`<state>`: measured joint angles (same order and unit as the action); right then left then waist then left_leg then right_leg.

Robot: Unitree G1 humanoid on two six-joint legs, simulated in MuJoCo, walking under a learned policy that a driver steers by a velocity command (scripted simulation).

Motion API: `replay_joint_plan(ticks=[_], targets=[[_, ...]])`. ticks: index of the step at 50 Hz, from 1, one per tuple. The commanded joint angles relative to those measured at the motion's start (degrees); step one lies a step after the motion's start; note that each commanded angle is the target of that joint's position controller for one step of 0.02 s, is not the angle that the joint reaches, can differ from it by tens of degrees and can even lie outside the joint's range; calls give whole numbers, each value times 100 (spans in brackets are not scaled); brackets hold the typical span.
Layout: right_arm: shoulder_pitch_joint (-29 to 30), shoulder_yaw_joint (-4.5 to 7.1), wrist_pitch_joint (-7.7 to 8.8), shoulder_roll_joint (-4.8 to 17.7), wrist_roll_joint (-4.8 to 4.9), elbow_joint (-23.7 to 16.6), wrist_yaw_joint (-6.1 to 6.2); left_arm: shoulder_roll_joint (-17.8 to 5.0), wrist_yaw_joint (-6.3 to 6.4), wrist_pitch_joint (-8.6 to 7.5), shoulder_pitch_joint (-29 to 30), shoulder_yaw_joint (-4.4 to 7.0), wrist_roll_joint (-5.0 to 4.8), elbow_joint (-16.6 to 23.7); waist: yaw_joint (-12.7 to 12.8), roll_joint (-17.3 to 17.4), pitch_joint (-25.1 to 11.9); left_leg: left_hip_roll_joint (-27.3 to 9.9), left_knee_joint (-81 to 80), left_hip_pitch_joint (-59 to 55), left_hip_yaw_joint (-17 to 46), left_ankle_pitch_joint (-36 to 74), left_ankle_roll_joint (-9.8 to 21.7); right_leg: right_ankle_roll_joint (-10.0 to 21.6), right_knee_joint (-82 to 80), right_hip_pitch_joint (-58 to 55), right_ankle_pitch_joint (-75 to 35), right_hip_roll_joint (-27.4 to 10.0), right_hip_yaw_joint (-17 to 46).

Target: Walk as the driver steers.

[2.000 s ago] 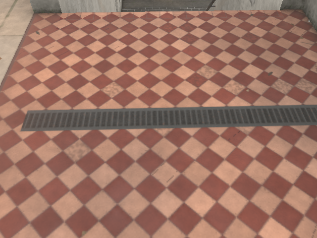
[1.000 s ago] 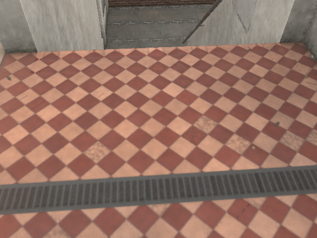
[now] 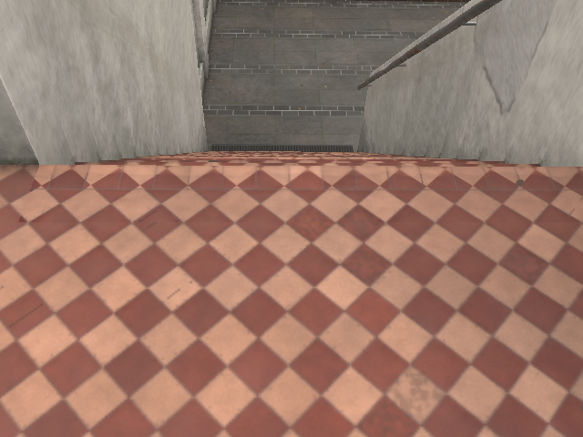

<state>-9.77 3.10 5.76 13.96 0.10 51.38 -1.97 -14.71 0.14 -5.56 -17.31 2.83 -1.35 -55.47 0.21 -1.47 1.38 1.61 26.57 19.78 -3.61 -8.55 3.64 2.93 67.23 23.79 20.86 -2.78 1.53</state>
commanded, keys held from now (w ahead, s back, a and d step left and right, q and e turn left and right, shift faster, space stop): w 0.28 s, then no key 0.72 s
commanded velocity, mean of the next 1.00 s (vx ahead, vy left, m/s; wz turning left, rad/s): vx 0.25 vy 0.00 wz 0.00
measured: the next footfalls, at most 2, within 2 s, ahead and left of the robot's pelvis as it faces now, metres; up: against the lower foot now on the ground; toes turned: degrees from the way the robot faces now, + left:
right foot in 0.42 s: +0.41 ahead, -0.15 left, +0.00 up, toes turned -2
left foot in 0.76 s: +0.38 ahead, +0.09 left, +0.00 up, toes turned +1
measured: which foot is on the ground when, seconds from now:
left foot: down 0.00-0.42, up 0.44-0.74, down 0.76-1.00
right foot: up 0.00-0.40, down 0.42-1.00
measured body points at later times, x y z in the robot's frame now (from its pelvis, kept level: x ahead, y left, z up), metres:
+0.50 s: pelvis +0.26 -0.05 -0.01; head +0.30 -0.06 +0.44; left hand +0.44 +0.19 -0.12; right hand +0.25 -0.31 -0.16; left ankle +0.10 +0.08 -0.66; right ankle +0.37 -0.14 -0.74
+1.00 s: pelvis +0.34 -0.04 +0.00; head +0.35 -0.03 +0.45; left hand +0.42 +0.21 -0.15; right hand +0.38 -0.29 -0.14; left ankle +0.34 +0.09 -0.74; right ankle +0.37 -0.14 -0.74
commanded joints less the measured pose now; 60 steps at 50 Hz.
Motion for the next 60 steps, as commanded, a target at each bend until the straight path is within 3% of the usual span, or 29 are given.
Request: replay_joint_plan(ticks=[1,5,10,14,17,19,20,21,22,23,24,25,26,27,29,30,32,34,36,38,39,40,41,42,43,45,50,60], targets=[[-138,74,81,444,-57,-147,-21,-334,54,35,-202,143,27,303,83,634,-362,-1441,-1723,-945,1674,430,928,18,-72,965,-622,-588,239],[-561,136,92,731,-42,68,106,-353,91,128,393,187,100,531,35,451,-36,-1410,-1977,-973,1234,1102,1011,-185,-994,1601,-1458,-656,177],[-999,118,19,783,19,229,215,-189,3,66,1360,132,88,810,-242,474,128,-1215,-2039,-1277,776,1124,777,-231,-2640,1604,-2697,-450,-24],[-1418,138,-51,839,63,440,232,-174,-109,28,2034,71,35,1034,-473,453,338,-1402,-1888,-1906,751,1017,772,-191,-3367,1686,-2623,-290,-129],[-1398,151,-178,851,38,527,283,-212,-222,-53,2128,62,83,1143,-370,554,306,-1493,-1220,-2233,657,2437,603,-24,-3775,1305,-2251,-80,-207],[-1161,175,-228,937,50,494,312,-478,-234,-98,1421,171,129,950,36,737,-190,-1380,-438,-2327,612,3708,381,165,-3989,255,-2226,216,-339],[-1066,149,-244,879,59,459,312,-696,-213,-120,675,274,177,689,391,630,-621,-1061,418,-2183,455,3992,195,306,-4259,-755,-2853,336,-446],[-1139,76,-217,720,-29,336,310,-1099,-164,-128,-96,358,291,508,560,148,-1407,-706,1787,-1196,274,2523,-63,612,-3817,-2442,-5095,-507,289],[-2033,-142,-143,7,-103,454,248,-1349,-132,-57,-380,354,358,439,228,-1343,-2304,215,4038,802,204,-2080,-471,1715,-3616,-4533,-7034,-2132,2223],[-2302,-85,-74,301,17,679,204,-975,-159,1,-566,250,228,421,371,-1026,-3023,254,4925,1010,1257,-3190,-519,2017,-3823,-4634,-6780,-2260,2837],[-1792,20,-71,660,189,550,197,-873,-159,39,-95,227,137,490,335,-750,-2325,-51,5061,1421,1160,-2905,-503,1814,-4094,-3895,-5792,-2004,2205],[-1189,30,-119,704,187,399,255,-658,-131,53,503,155,127,608,235,-300,-1556,-349,4738,1528,880,-2491,-522,1497,-4361,-2987,-5095,-1656,1645],[-888,66,-206,657,109,361,324,-436,-116,51,880,70,166,645,94,-33,-1071,-547,4317,1338,819,-2158,-558,1329,-4619,-2106,-4746,-1427,1278],[-941,82,-316,574,60,366,372,-292,-108,51,1106,14,218,634,-124,-140,-887,-699,3867,812,816,-1939,-565,1189,-4813,-1404,-4555,-1232,967],[-1185,19,-461,209,16,436,416,-323,-112,68,1263,17,338,552,-345,-392,-799,-654,2903,-15,635,-1696,-587,1120,-5050,-612,-4443,-998,536],[-1178,2,-495,144,6,439,447,-380,-95,71,1283,29,367,518,-371,-469,-813,-609,2448,-227,567,-1626,-600,1140,-5093,-473,-4453,-943,407],[-1027,2,-567,205,-18,427,475,-510,-49,105,1244,59,324,458,-316,-504,-984,-572,1795,-514,520,-1110,-580,1141,-5198,-499,-3742,-957,414],[-872,40,-660,330,-25,431,469,-567,-5,181,1263,59,254,415,-277,-500,-937,-558,1374,-769,487,-627,-532,1041,-5397,-352,-2083,-950,499],[-707,59,-697,327,-69,443,456,-508,24,260,1346,27,195,368,-318,-461,-603,-477,751,-1080,372,-205,-417,787,-5518,16,-185,-777,519],[-566,70,-685,383,-166,421,454,-316,38,304,1127,-44,177,222,-299,-300,-209,-583,74,-1202,483,-53,-257,377,-5501,189,915,-538,545],[-552,73,-657,512,-170,388,469,-298,45,319,1002,-52,190,172,-204,-98,-40,-826,-252,-1125,725,-53,-142,177,-5264,171,948,-364,471],[-413,169,-638,906,-65,449,484,-330,67,345,668,-11,181,147,149,584,115,-812,-249,-679,727,-761,-17,33,-5165,-3,614,6,131],[-383,148,-591,660,-30,508,456,-370,116,380,772,-10,210,118,30,709,181,-712,-502,-86,737,-1460,-49,-61,-4880,-557,200,132,-96],[-334,94,-538,450,-68,546,444,-361,142,406,804,-2,198,117,64,774,169,-696,-667,136,751,-1572,-141,-58,-4708,-871,-105,132,-140],[-223,80,-493,405,-90,556,434,-289,164,429,775,-14,193,80,109,805,125,-674,-707,178,734,-1353,-233,-28,-4609,-1053,-340,108,-151],[-195,70,-413,362,-67,592,421,-271,162,443,690,-12,224,-10,110,705,-10,-644,-595,-76,691,-838,-302,6,-4508,-1117,-718,113,-184],[-394,62,-386,400,-22,749,428,-267,123,430,771,-3,172,-127,-14,365,-260,-580,-285,-566,586,175,-248,12,-4362,-1217,-1481,78,-196],[-453,24,-471,318,-15,920,438,-281,168,519,674,2,138,-388,-27,158,-191,-476,-194,-721,461,546,-247,-30,-4242,-1357,-1918,52,-189]])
